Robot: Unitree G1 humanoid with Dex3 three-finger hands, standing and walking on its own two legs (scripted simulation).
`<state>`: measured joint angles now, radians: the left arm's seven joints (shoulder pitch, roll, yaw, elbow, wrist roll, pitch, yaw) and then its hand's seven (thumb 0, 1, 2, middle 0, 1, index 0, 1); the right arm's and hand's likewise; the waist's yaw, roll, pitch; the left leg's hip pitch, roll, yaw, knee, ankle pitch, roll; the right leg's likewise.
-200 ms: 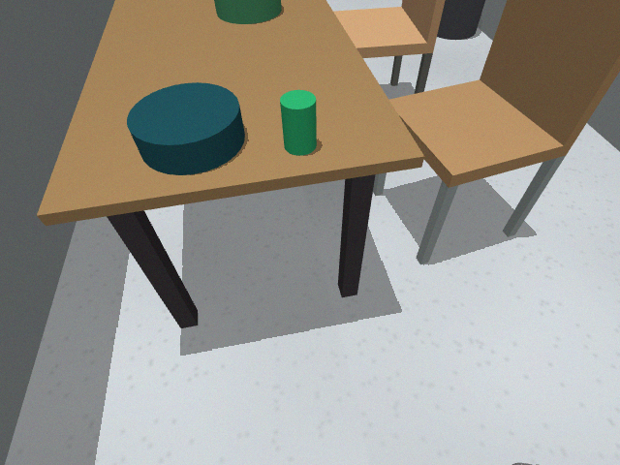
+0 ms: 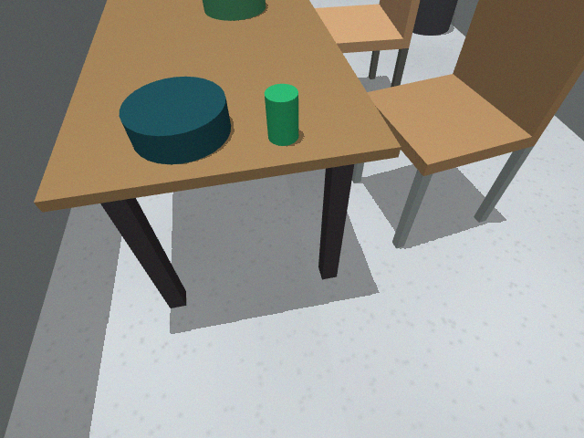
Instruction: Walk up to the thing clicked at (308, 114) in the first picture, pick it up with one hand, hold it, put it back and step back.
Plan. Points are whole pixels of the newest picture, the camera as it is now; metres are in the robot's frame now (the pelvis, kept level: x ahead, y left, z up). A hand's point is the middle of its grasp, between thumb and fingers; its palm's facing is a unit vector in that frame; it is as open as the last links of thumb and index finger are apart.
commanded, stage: stand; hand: right
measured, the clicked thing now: (282, 115) +0.75 +0.04 +0.00
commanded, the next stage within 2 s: walk up in 0.92 s
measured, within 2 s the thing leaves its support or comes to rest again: neither
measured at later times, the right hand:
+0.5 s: hand out of the picture +0.09 -0.25 -0.16, palm faces -0.04 +0.94 -0.33, open 7.4 cm
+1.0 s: hand out of the picture +0.10 -0.25 -0.16, palm faces -0.08 +0.94 -0.33, open 7.4 cm
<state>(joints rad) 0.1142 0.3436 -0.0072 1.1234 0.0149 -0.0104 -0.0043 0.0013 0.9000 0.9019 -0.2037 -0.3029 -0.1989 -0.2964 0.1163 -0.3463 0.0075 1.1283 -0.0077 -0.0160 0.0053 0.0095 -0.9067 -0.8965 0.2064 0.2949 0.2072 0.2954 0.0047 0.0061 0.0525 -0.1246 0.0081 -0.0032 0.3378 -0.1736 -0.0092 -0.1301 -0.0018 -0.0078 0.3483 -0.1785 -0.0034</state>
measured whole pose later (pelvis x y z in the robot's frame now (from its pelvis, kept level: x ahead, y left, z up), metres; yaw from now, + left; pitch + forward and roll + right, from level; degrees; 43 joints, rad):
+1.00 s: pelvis +0.02 +0.01 +0.00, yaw +2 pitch -2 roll -1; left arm 0.14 0.34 0.04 1.07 0.03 -0.04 -0.01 0.00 0.90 0.90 -0.21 -0.30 -0.20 -0.30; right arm 0.16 -0.37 -0.03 1.07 -0.04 0.02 0.04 0.01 -0.91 -0.90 0.21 0.29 0.21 0.30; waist 0.00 0.03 0.04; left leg -0.22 0.01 -0.03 0.61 -0.38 0.02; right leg -0.11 0.00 -0.05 0.37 -0.24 -0.02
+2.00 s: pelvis +0.27 +0.13 -0.02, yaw +16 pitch -2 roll +1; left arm 0.22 0.36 0.02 0.86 0.01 -0.03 0.00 0.00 0.90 0.90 -0.21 -0.30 -0.20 -0.30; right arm 0.20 -0.41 -0.04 0.87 0.00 -0.02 -0.01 0.01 -0.91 -0.90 0.21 0.29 0.21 0.30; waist 0.04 0.02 0.13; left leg -0.37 0.00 -0.03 0.74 -0.37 0.01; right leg -0.32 -0.07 -0.10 0.67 -0.31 -0.02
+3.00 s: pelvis +0.26 +0.14 +0.00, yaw +15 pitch -3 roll +0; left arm 0.07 0.36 0.00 1.13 0.01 -0.01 -0.01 0.00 0.90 0.90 -0.20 -0.30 -0.20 -0.30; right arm 0.08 -0.35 -0.01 1.14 0.00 0.00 0.02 0.01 -0.91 -0.90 0.21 0.29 0.21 0.30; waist -0.01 -0.01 0.06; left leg -0.21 0.01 0.00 0.39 -0.14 0.00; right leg -0.09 -0.04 -0.01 0.36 -0.23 0.04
